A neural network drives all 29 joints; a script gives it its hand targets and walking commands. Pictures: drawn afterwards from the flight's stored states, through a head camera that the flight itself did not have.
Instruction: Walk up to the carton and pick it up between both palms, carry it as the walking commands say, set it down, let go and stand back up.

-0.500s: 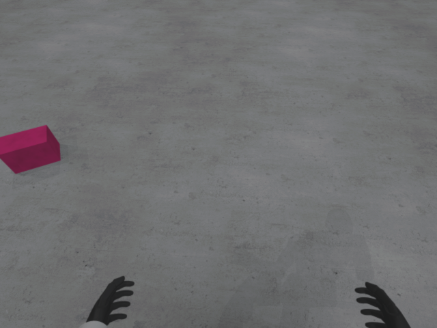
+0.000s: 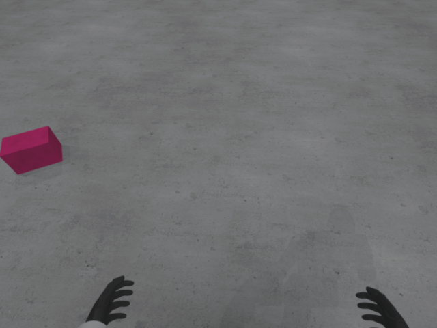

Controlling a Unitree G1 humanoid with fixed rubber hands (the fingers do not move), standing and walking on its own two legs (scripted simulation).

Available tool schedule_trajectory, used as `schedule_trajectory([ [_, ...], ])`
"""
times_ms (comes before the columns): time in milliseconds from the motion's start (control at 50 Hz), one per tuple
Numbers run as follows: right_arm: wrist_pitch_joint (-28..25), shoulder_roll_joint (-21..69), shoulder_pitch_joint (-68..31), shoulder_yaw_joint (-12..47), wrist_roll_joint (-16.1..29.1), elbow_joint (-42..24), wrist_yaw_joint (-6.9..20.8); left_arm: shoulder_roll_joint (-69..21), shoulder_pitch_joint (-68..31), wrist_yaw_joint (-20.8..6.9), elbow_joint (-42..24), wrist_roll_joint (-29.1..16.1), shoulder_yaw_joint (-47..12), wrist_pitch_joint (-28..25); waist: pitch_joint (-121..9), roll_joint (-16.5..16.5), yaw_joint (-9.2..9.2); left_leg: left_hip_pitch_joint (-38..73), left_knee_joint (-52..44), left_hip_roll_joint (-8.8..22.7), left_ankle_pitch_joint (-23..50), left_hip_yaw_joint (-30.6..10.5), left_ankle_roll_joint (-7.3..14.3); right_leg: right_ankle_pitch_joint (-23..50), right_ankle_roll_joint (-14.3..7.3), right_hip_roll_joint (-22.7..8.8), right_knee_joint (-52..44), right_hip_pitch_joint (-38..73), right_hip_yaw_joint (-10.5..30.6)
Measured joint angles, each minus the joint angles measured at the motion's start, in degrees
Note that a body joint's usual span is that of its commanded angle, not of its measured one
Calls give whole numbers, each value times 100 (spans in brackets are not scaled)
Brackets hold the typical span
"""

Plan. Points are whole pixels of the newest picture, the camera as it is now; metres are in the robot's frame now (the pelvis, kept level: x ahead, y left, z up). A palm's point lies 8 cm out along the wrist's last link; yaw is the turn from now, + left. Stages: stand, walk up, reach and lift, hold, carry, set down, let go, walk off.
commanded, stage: stand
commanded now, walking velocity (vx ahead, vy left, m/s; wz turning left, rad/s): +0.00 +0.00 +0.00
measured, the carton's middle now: (33, 150) +1.12 +1.20 -0.67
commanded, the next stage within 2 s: walk up in 0.22 s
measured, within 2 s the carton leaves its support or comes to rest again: neither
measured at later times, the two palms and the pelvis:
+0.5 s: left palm (99, 326) +0.14 +0.25 -0.08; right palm out of the picture +0.12 -0.28 -0.09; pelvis +0.00 +0.00 +0.00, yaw +0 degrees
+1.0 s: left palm out of the picture +0.07 +0.30 -0.11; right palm out of the picture +0.13 -0.20 -0.08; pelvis -0.01 +0.03 +0.01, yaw +14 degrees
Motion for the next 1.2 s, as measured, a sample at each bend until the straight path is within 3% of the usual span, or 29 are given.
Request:
schedule_trajectory([
  [480,74,31,5,2,0,219,1,14,0,-37,7,0,0,167,19,-20,1,-9,0,2,1,-29,0,-6,9,1,0,2,-30],
  [580,272,268,4,2,0,218,46,15,-1,34,40,0,1,472,127,-4,53,-106,118,-7,-5,-89,-18,-15,-9,-40,1,5,-161],
  [660,367,427,4,2,0,215,59,14,0,85,41,0,1,545,136,-59,10,-512,1164,-6,-301,-55,-18,-54,-23,-223,0,3,-449],
  [740,370,523,8,1,0,210,66,12,1,97,42,0,-1,548,132,-55,-17,-402,635,-3,-253,-54,-18,-91,119,-365,6,-2,-758],
  [800,364,625,2,1,0,219,74,36,-2,103,69,0,1,619,184,-118,43,-307,299,-64,-170,-49,204,-413,163,-394,564,-216,-718],
  [880,364,644,53,-1,0,231,74,38,-8,103,63,0,-1,688,194,6,-127,-298,28,-63,59,-316,292,-588,184,-286,1638,-646,-547],
  [1000,364,634,182,1,0,281,82,39,-38,94,62,0,-1,665,188,12,-287,-243,-336,-67,290,-567,292,-591,208,-286,1796,-948,-302],
  [1040,364,618,205,1,0,290,137,41,-37,69,59,0,-1,653,186,9,-332,-203,-408,-81,291,-596,292,-594,281,-279,1623,-906,-304],
  [1100,365,553,224,1,0,301,185,44,-33,67,51,0,-1,507,176,50,-425,-204,-449,-164,282,-662,281,-591,325,-236,591,-494,-316],
  [1160,364,492,327,0,-1,336,186,59,-34,102,53,0,2,213,145,-75,-305,-347,-87,-408,60,-644,232,-186,356,-352,-829,294,-288],
  [1200,365,350,327,0,-1,439,212,-24,10,119,112,0,1,176,157,131,-211,-715,830,-373,-2,-643,232,20,392,-364,-723,363,-465],
])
